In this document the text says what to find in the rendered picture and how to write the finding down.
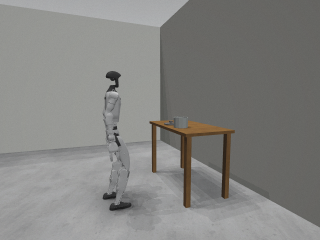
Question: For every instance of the robot left foot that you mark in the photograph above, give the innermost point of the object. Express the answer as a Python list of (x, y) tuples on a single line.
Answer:
[(109, 196)]

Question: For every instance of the lid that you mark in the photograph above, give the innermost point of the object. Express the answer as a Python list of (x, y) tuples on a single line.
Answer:
[(169, 123)]

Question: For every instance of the pot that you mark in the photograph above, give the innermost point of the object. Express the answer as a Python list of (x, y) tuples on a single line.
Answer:
[(180, 122)]

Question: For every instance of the robot right upper arm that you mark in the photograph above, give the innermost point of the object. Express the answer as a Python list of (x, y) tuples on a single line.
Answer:
[(112, 99)]

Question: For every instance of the right robot hand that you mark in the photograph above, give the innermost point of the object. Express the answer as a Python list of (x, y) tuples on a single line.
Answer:
[(112, 148)]

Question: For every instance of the right robot thigh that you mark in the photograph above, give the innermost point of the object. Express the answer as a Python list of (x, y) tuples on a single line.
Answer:
[(124, 156)]

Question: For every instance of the left robot hand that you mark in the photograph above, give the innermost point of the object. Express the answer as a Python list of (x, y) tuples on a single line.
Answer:
[(107, 142)]

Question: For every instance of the robot right forearm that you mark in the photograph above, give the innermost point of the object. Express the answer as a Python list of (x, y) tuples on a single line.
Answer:
[(109, 126)]

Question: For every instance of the table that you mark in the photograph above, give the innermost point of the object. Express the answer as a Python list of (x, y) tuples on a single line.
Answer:
[(194, 129)]

